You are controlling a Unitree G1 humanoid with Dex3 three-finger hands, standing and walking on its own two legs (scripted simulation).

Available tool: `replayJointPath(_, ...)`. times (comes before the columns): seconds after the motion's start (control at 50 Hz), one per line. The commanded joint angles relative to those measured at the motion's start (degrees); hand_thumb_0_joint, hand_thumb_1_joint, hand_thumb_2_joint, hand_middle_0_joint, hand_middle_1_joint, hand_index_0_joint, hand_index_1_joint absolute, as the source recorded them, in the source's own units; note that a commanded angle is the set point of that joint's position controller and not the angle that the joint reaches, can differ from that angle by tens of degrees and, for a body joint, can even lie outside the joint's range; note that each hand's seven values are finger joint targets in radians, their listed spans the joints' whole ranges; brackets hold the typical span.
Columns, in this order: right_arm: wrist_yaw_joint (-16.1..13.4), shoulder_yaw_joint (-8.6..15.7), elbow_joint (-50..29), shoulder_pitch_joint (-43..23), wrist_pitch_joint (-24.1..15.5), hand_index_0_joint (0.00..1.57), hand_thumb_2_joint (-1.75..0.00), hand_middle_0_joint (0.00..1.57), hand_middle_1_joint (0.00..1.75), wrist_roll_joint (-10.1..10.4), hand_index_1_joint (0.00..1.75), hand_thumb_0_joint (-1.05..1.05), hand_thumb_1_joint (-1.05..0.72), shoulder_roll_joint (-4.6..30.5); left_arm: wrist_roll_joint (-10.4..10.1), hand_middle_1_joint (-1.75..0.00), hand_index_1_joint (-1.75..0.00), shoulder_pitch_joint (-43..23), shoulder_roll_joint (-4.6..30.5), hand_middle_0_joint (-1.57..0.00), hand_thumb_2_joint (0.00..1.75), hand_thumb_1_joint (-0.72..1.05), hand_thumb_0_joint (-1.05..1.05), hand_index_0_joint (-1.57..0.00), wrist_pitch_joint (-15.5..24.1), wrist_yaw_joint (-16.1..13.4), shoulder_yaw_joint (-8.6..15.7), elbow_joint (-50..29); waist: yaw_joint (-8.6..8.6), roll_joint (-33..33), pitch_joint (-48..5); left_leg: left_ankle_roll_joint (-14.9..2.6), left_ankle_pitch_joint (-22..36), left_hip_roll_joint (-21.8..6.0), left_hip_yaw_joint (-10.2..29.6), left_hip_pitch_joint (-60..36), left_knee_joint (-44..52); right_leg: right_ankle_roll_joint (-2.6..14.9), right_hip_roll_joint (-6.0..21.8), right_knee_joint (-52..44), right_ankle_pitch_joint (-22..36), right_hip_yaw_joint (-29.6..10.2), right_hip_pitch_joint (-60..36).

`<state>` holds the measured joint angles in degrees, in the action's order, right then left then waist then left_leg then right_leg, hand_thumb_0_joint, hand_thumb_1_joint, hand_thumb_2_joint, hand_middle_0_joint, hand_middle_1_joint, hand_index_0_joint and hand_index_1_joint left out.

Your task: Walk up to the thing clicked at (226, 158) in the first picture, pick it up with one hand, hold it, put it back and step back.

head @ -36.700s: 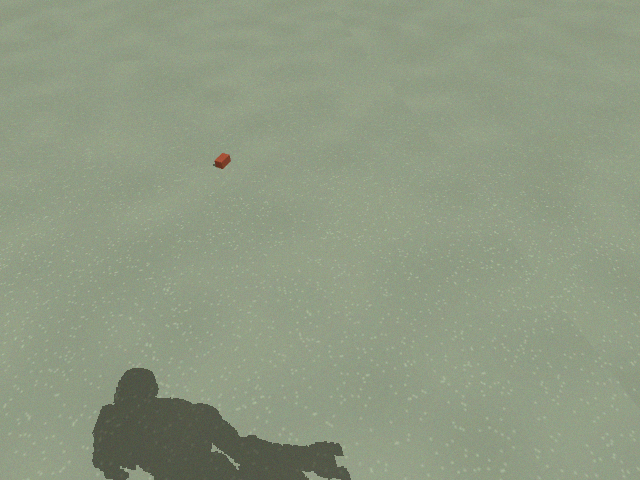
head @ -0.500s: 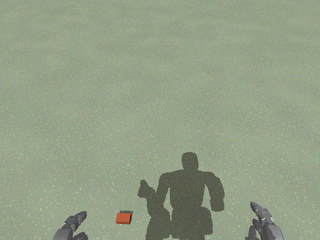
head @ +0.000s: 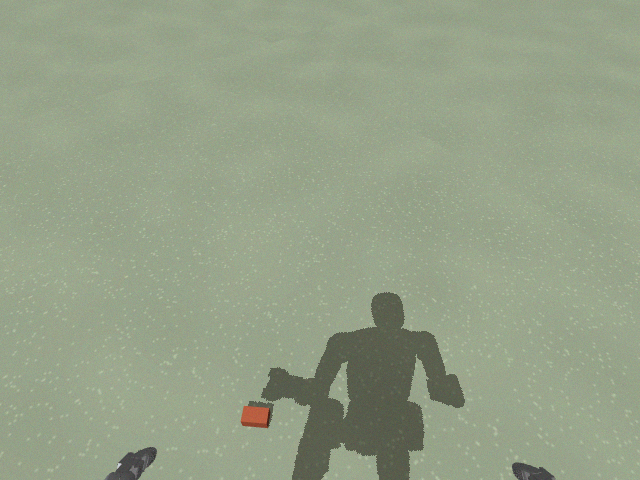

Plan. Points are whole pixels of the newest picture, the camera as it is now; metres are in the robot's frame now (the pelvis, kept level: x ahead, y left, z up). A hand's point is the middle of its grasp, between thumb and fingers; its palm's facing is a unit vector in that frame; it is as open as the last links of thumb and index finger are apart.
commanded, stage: stand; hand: left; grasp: from above
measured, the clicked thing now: (255, 416) +0.43 +0.22 -0.72
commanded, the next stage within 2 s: none
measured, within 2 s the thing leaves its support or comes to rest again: neither
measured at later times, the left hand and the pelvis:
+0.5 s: hand out of the picture +0.04 +0.25 -0.13, palm faces +0.04 -0.94 -0.33, open 7.4 cm; pelvis +0.00 +0.01 +0.03, yaw +0 degrees
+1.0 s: hand out of the picture +0.05 +0.24 -0.13, palm faces +0.02 -0.94 -0.33, open 7.4 cm; pelvis +0.00 +0.00 +0.04, yaw +0 degrees
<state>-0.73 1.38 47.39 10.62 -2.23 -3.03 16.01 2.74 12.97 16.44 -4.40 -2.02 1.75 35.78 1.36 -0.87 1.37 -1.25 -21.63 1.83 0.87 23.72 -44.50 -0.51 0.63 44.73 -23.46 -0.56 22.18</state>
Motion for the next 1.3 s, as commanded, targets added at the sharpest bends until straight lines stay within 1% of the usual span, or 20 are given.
replayJointPath(0.0,-0.43,3.32,-2.36,-3.39,-1.1,0.2,-0.9,0.2,0.3,0.03,0.3,0.0,-0.9,8.5,0.01,-0.3,-0.3,-2.92,8.05,-0.2,0.9,0.9,0.0,-0.2,4.45,-0.54,3.36,1.52,0.01,0.89,-5.44,-2.39,10.47,-4.41,6.28,-6.15,11.52,2.39,3.89,-12.6,10.91,-5.06,-5.17)
replayJointPath(0.04,-0.55,3.38,-0.64,-3.41,-0.72,0.2,-0.9,0.2,0.3,0.08,0.3,0.0,-0.9,8.61,-0.15,-0.3,-0.3,-2.96,8.52,-0.2,0.9,0.9,0.0,-0.2,4.93,-0.58,3.39,4.67,-0.08,0.76,-4.76,-2.2,11.97,-4.53,6.23,-8.08,12.75,2.44,4.16,-14.35,12.24,-5.17,-6.27)
replayJointPath(0.08,-0.88,3.28,0.95,-3.04,-0.37,0.2,-0.9,0.2,0.3,0.26,0.3,0.0,-0.9,9.11,-0.45,-0.3,-0.3,-3.59,8.11,-0.2,0.9,0.9,0.0,-0.2,5.03,-0.62,3.13,7.35,-0.47,2.15,-2.86,-2.06,11.28,-5.38,7.64,-8.08,16.36,2.08,3.47,-15.53,12.44,-4.34,-7.51)
replayJointPath(0.16,-1.15,3.08,4.08,-3.53,-0.04,0.2,-0.9,0.2,0.3,0.56,0.3,0.0,-0.9,10.25,-0.9,-0.3,-0.3,-2.25,8.1,-0.2,0.9,0.9,0.0,-0.2,5.01,-0.64,2.92,13.06,0.0,4.39,-1.55,-2.02,10.3,-7.02,9.99,-9.56,22.71,1.59,3.33,-18.13,13.09,-3.28,-11.74)
replayJointPath(0.22,-1.39,3.03,6.16,-3.63,0.19,0.2,-0.9,0.2,0.3,0.88,0.3,0.0,-0.9,10.65,-0.86,-0.3,-0.3,-2.59,8.62,-0.2,0.9,0.9,0.0,-0.2,5.1,-0.69,2.83,16.23,-0.16,3.93,-1.36,-1.52,12.25,-6.96,9.5,-12.41,24.35,1.37,3.68,-20.4,14.25,-3.08,-12.88)
replayJointPath(0.28,-1.48,3.06,8.02,-3.7,0.46,0.2,-0.9,0.2,0.3,1.17,0.3,0.0,-0.9,10.99,-1.04,-0.3,-0.3,-2.58,8.88,-0.2,0.9,0.9,0.0,-0.2,5.08,-0.71,2.61,19.04,-0.19,3.18,-0.47,-1.22,10.45,-7.07,9.24,-14.25,26.24,1.16,3.96,-22.33,13.76,-3.3,-13.24)
replayJointPath(0.36,-1.39,2.9,9.74,-3.96,0.58,0.2,-0.9,0.2,0.3,1.42,0.3,0.0,-0.9,10.86,-0.88,-0.3,-0.3,-3.63,9.66,-0.2,0.9,0.9,0.0,-0.2,5.45,-0.72,2.39,21.58,-0.49,1.27,0.47,-0.9,12.32,-6.65,8.17,-14.99,26.68,1.06,4.79,-25.0,14.33,-3.89,-14.11)
replayJointPath(0.4,-1.29,2.92,10.67,-3.82,0.73,0.2,-0.9,0.2,0.3,1.47,0.3,0.0,-0.9,11.12,-0.85,-0.3,-0.3,-3.6,9.81,-0.2,0.9,0.9,0.0,-0.2,5.37,-0.67,2.24,22.77,-0.71,0.62,1.38,-0.61,10.12,-6.4,8.12,-14.81,27.47,0.9,4.73,-26.0,12.9,-4.0,-14.2)
replayJointPath(0.46,-1.19,2.74,11.75,-4.04,0.8,0.2,-0.9,0.2,0.3,1.58,0.3,0.0,-0.9,11.05,-0.98,-0.3,-0.3,-4.13,10.06,-0.2,0.9,0.9,0.0,-0.2,5.6,-0.6,2.07,23.87,-0.75,0.29,0.69,-0.65,13.2,-6.53,7.68,-16.22,27.39,0.94,5.33,-27.04,14.59,-4.36,-15.09)
replayJointPath(0.54,-1.09,2.61,12.49,-5.02,0.87,0.2,-0.9,0.2,0.3,1.7,0.3,0.0,-0.9,11.28,-0.94,-0.3,-0.3,-4.47,10.24,-0.2,0.9,0.9,0.0,-0.2,5.61,-0.64,1.94,25.21,-0.79,0.03,0.97,-0.65,13.26,-6.68,7.66,-16.69,27.63,0.81,5.47,-28.13,14.47,-4.23,-15.05)
replayJointPath(0.6,-1.0,2.54,13.35,-5.09,1.04,0.2,-0.9,0.2,0.3,1.72,0.3,0.0,-0.9,11.86,-1.09,-0.3,-0.3,-4.46,10.65,-0.2,0.9,0.9,0.0,-0.2,5.48,-0.49,1.89,25.93,-0.73,1.09,1.66,-0.55,10.15,-6.82,7.92,-16.04,28.84,0.8,5.34,-28.55,13.14,-4.17,-14.84)
replayJointPath(0.7,-0.86,2.11,13.89,-5.32,0.95,0.2,-0.9,0.2,0.3,1.76,0.3,0.0,-0.9,11.7,-1.18,-0.3,-0.3,-5.7,11.4,-0.2,0.9,0.9,0.0,-0.2,5.64,-0.29,1.93,26.47,-0.92,1.02,0.71,-0.58,12.28,-6.98,7.49,-15.64,29.06,1.06,5.84,-28.84,14.97,-4.56,-16.6)
replayJointPath(0.78,-0.84,1.94,14.33,-5.85,0.96,0.2,-0.9,0.2,0.3,1.78,0.3,0.0,-0.9,12.33,-1.27,-0.3,-0.3,-6.08,11.72,-0.2,0.9,0.9,0.0,-0.2,5.49,-0.15,1.97,26.98,-0.65,1.68,1.37,-0.4,10.07,-7.21,7.86,-14.95,29.92,1.12,5.64,-28.64,13.49,-4.41,-16.39)
replayJointPath(0.86,-0.88,1.89,14.32,-6.52,0.77,0.2,-0.9,0.2,0.3,1.92,0.3,0.0,-0.9,12.72,-1.32,-0.3,-0.3,-6.38,11.64,-0.2,0.9,0.9,0.0,-0.2,5.7,-0.06,1.84,27.12,-0.68,1.08,-0.46,-0.72,14.68,-7.48,7.29,-17.02,28.68,1.32,6.1,-29.31,16.12,-4.79,-16.9)
replayJointPath(0.98,-0.82,1.41,14.97,-5.75,0.66,0.2,-0.9,0.2,0.3,1.98,0.3,0.0,-0.9,12.7,-1.52,-0.3,-0.3,-6.99,12.24,-0.2,0.9,0.9,0.0,-0.2,5.63,0.17,1.93,27.64,-1.02,1.39,0.7,-0.39,14.15,-7.4,7.08,-16.41,29.35,1.31,5.92,-29.3,16.07,-4.77,-16.57)
replayJointPath(1.14,-0.87,1.26,14.96,-6.3,0.54,0.2,-0.9,0.2,0.3,2.07,0.3,0.0,-0.9,13.17,-1.67,-0.3,-0.3,-7.63,12.23,-0.2,0.9,0.9,0.0,-0.2,5.71,0.26,1.96,27.85,-0.83,0.39,-1.21,-0.62,20.09,-8.08,6.67,-18.48,28.25,1.2,6.12,-29.23,19.18,-4.75,-17.41)
replayJointPath(1.18,-0.87,1.13,15.17,-5.73,0.54,0.2,-0.9,0.2,0.3,2.06,0.3,0.0,-0.9,13.3,-1.75,-0.3,-0.3,-8.09,12.42,-0.2,0.9,0.9,0.0,-0.2,5.76,0.38,1.97,27.68,-1.06,0.68,-0.48,-0.55,18.39,-7.93,6.49,-17.52,28.53,1.11,6.13,-29.73,18.7,-4.88,-17.62)
replayJointPath(1.2,-0.79,1.19,15.01,-6.35,0.56,0.2,-0.9,0.2,0.3,2.11,0.3,0.0,-0.9,13.42,-1.67,-0.3,-0.3,-7.87,12.51,-0.2,0.9,0.9,0.0,-0.2,5.75,0.41,1.9,27.79,-0.92,0.45,0.04,-0.29,17.79,-7.84,6.88,-17.58,29.03,1.05,5.81,-29.7,17.04,-4.55,-16.74)
replayJointPath(1.26,-0.75,1.24,14.87,-6.61,0.81,0.2,-0.9,0.2,0.3,1.97,0.3,0.0,-0.9,13.64,-1.54,-0.3,-0.3,-8.24,12.61,-0.2,0.9,0.9,0.0,-0.2,5.58,0.44,1.92,27.81,-1.11,0.56,1.2,-0.36,12.75,-7.81,6.95,-16.54,29.42,1.23,5.76,-30.45,13.89,-4.81,-15.48)
replayJointPath(1.28,-0.77,1.29,14.92,-6.24,0.81,0.2,-0.9,0.2,0.3,1.99,0.3,0.0,-0.9,13.54,-1.58,-0.3,-0.3,-8.62,13.18,-0.2,0.9,0.9,0.0,-0.2,5.57,0.45,2.06,27.62,-1.29,0.18,0.88,-0.38,13.01,-7.92,7.0,-16.39,29.6,1.47,5.95,-30.31,13.96,-4.98,-15.98)
